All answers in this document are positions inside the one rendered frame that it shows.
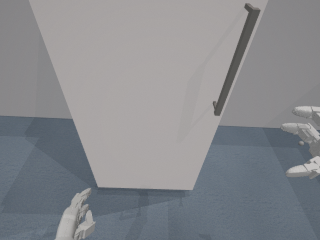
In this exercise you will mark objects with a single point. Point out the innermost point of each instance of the fridge door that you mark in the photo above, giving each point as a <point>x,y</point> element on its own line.
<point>140,77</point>

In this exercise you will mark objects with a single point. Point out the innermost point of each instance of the handle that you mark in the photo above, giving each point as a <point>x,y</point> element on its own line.
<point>253,13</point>

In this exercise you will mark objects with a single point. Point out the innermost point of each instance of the robot right hand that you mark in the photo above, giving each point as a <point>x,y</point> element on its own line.
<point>309,135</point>

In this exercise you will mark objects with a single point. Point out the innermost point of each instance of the robot left hand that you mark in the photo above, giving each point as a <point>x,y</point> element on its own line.
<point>69,225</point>

